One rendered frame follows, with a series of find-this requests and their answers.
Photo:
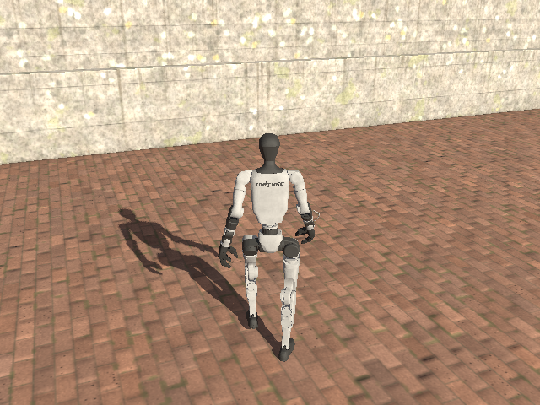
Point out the left robot hand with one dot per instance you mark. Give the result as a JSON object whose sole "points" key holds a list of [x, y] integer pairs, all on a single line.
{"points": [[223, 256]]}

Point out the left robot shin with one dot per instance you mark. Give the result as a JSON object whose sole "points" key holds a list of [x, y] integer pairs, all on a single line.
{"points": [[251, 293]]}

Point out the humanoid robot torso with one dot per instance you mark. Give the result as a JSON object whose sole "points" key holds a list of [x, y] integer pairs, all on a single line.
{"points": [[269, 196]]}

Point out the right robot hand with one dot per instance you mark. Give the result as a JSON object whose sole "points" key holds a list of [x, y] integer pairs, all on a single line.
{"points": [[303, 231]]}

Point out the right robot upper arm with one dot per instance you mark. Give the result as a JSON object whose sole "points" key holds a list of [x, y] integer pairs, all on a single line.
{"points": [[296, 178]]}

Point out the robot right forearm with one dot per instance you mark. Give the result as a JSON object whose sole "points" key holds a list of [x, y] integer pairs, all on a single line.
{"points": [[308, 219]]}

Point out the left robot upper arm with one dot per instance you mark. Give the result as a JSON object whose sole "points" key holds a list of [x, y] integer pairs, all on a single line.
{"points": [[242, 179]]}

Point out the robot left forearm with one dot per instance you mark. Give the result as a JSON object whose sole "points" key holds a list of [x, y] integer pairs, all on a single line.
{"points": [[229, 230]]}

